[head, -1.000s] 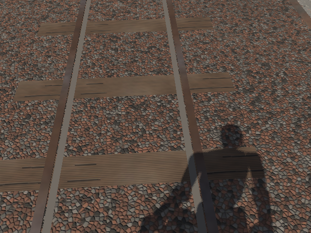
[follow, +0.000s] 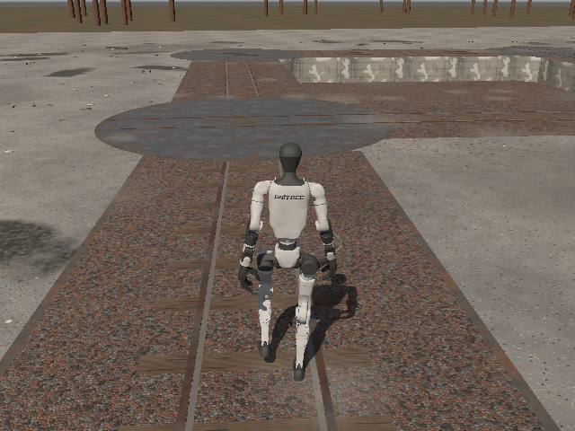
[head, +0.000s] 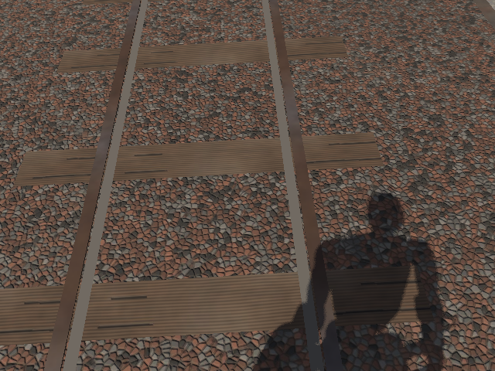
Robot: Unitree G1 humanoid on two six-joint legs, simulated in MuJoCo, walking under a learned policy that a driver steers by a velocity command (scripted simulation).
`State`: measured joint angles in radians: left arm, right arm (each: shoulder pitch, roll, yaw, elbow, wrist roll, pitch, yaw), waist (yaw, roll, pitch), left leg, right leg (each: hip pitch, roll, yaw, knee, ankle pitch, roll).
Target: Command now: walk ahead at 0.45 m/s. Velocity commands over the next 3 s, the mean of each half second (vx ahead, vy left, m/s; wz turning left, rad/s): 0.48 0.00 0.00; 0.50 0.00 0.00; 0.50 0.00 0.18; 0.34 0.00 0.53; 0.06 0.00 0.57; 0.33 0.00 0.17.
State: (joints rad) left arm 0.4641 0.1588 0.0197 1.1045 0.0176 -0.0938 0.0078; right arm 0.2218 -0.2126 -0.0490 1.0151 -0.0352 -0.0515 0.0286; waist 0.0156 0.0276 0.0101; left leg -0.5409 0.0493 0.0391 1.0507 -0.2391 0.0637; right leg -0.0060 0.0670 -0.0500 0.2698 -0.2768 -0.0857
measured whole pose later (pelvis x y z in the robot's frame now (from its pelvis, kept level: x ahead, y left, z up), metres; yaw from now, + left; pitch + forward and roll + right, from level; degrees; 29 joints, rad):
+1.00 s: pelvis +0.56 -0.02 +0.00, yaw +0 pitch -1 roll +0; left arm 0.31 0.20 0.06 1.03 0.02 -0.09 0.00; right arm 0.26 -0.21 -0.05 0.98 -0.03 -0.06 0.01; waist 0.00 0.03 0.05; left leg -0.50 0.07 -0.01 1.11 -0.27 0.07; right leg -0.17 0.07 -0.11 0.34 -0.17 -0.11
